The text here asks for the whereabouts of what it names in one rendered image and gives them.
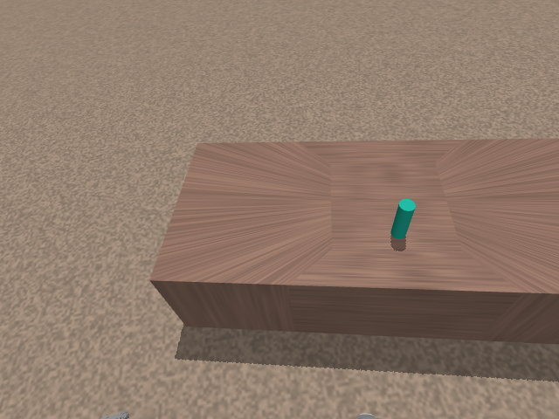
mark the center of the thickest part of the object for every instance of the can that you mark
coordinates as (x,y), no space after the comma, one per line
(403,218)

